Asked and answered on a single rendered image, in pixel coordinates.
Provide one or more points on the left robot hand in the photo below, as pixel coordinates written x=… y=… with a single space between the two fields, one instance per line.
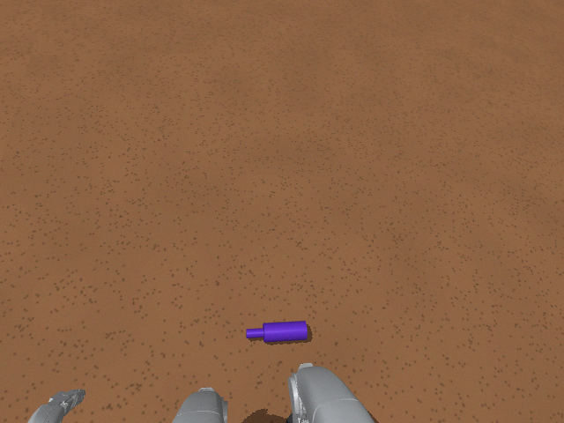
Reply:
x=58 y=406

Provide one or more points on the bottle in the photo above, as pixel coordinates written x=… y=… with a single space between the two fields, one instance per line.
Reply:
x=275 y=332

